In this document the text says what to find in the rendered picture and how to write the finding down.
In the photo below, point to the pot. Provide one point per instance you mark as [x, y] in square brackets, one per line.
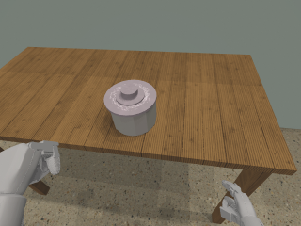
[137, 125]

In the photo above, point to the robot right hand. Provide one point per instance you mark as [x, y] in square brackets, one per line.
[234, 209]

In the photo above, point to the knob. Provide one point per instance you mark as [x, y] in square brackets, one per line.
[129, 91]

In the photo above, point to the table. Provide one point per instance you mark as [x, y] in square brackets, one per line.
[211, 109]

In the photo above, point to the left robot forearm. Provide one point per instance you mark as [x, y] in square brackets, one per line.
[12, 209]

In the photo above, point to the lid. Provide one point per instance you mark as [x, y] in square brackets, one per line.
[130, 107]

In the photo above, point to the robot left hand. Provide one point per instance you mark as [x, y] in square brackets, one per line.
[25, 164]

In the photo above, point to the right robot forearm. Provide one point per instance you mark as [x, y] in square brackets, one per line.
[250, 221]

